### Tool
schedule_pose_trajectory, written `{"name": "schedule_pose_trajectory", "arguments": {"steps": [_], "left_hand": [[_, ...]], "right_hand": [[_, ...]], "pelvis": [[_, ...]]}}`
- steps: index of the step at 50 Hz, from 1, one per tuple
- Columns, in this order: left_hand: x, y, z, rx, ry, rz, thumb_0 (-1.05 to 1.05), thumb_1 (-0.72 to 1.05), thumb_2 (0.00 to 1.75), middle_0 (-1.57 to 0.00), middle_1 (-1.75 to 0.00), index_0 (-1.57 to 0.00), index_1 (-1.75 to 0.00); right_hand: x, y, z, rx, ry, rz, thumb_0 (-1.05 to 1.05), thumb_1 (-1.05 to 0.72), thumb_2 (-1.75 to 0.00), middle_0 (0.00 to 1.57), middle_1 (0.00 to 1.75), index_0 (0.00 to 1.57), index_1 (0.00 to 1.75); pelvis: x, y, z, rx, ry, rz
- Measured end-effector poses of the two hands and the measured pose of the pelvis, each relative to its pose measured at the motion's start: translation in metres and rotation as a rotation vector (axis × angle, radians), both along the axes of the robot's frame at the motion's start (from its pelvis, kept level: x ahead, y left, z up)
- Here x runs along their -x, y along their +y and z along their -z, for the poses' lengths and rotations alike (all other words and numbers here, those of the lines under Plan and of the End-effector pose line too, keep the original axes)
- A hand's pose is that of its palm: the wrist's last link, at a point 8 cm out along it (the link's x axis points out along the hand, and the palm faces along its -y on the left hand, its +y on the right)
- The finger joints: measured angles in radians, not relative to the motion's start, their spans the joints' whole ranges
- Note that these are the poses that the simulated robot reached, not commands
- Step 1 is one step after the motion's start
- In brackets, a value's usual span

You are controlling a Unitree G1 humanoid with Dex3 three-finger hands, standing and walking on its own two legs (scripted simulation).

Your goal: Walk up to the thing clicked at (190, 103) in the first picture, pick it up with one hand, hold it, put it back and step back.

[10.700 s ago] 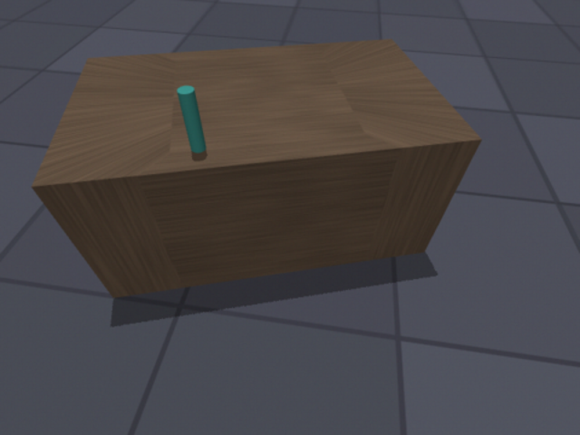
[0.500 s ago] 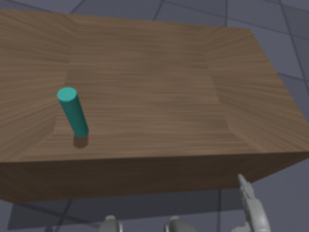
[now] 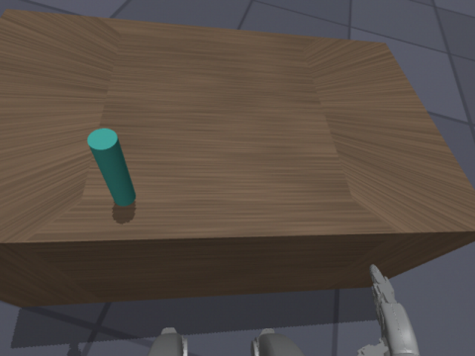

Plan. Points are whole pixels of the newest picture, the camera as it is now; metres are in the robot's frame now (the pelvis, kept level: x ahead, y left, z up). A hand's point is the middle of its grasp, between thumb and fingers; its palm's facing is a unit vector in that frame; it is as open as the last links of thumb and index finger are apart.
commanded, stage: go down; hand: left
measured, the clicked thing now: (115, 172) +0.44 +0.20 -0.01
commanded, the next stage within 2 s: approach in 0.24 s
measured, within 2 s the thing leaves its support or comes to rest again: neither
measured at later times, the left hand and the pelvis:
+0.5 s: hand out of the picture +0.35 +0.38 +0.08, palm faces +0.19 -0.98 +0.02, open 17.6 cm; pelvis +0.00 +0.00 +0.00, yaw +0 degrees
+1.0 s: hand (90, 187) +0.42 +0.24 -0.03, palm faces +0.12 -0.99 +0.07, open 17.5 cm; pelvis -0.01 +0.00 -0.03, yaw -2 degrees
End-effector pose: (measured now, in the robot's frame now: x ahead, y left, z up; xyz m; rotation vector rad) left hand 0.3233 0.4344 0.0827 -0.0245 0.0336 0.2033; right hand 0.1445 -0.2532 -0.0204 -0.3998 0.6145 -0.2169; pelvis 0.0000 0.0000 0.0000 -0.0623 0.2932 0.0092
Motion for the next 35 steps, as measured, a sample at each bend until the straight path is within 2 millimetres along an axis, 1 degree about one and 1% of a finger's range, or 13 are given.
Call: {"name": "schedule_pose_trajectory", "arguments": {"steps": [5, 13, 21, 25, 29, 32, 35], "left_hand": [[0.0, -0.004, 0.003, 0.004, 0.003, 0.018, -0.02, -0.6, 0.03, -0.06, -0.04, -0.06, -0.05], [-0.002, -0.002, -0.004, -0.001, -0.004, 0.01, -0.02, -0.59, 0.04, -0.06, -0.05, -0.06, -0.06], [0.002, -0.006, 0.002, 0.0, 0.011, 0.014, -0.02, -0.58, 0.05, -0.05, -0.05, -0.06, -0.07], [0.0, -0.009, 0.006, -0.002, 0.018, 0.016, -0.02, -0.57, 0.05, -0.05, -0.06, -0.05, -0.07], [-0.008, -0.02, 0.019, 0.011, 0.021, 0.034, -0.02, -0.57, 0.04, -0.05, -0.05, -0.05, -0.07], [-0.018, -0.036, 0.037, 0.034, 0.034, 0.063, -0.02, -0.58, 0.04, -0.05, -0.05, -0.05, -0.07], [-0.029, -0.056, 0.06, 0.06, 0.048, 0.088, -0.02, -0.59, 0.04, -0.05, -0.05, -0.05, -0.07]], "right_hand": [[0.002, 0.001, 0.0, 0.003, 0.008, -0.004, -0.01, 0.52, -0.06, 0.06, 0.05, 0.06, 0.05], [0.001, 0.001, -0.002, 0.0, 0.003, 0.011, -0.01, 0.51, -0.06, 0.06, 0.05, 0.06, 0.05], [-0.002, 0.006, 0.003, -0.019, 0.017, -0.006, -0.01, 0.51, -0.06, 0.06, 0.05, 0.06, 0.05], [-0.003, 0.007, 0.005, -0.021, 0.022, -0.012, -0.01, 0.52, -0.05, 0.06, 0.05, 0.06, 0.05], [-0.007, 0.007, 0.003, -0.013, 0.004, -0.022, -0.01, 0.53, -0.05, 0.06, 0.05, 0.06, 0.05], [-0.008, 0.007, 0.001, -0.005, -0.01, -0.035, -0.01, 0.53, -0.05, 0.06, 0.05, 0.06, 0.05], [-0.007, 0.006, -0.001, 0.006, -0.013, -0.046, -0.01, 0.54, -0.05, 0.06, 0.05, 0.06, 0.05]], "pelvis": [[0.0, 0.002, -0.001, 0.001, -0.001, 0.0], [-0.003, 0.003, -0.002, 0.0, -0.005, 0.003], [-0.004, 0.003, -0.002, -0.002, -0.004, 0.002], [-0.003, 0.003, -0.001, -0.002, -0.002, 0.0], [-0.001, 0.002, 0.002, -0.003, 0.007, -0.001], [0.001, 0.002, 0.005, -0.002, 0.021, 0.001], [0.003, 0.003, 0.01, -0.001, 0.036, 0.004]]}}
